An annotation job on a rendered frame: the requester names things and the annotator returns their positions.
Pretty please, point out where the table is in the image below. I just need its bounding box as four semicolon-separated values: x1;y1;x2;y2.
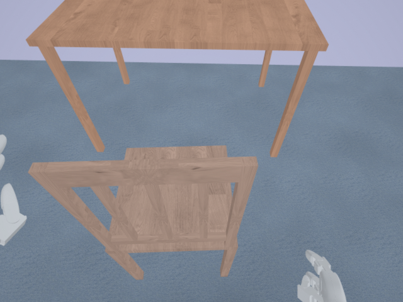
26;0;329;157

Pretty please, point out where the robot left hand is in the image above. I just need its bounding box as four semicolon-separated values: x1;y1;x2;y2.
0;135;26;246

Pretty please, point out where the robot right hand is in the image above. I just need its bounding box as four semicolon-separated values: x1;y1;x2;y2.
297;250;346;302

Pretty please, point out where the chair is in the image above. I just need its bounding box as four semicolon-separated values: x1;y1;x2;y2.
28;145;258;280

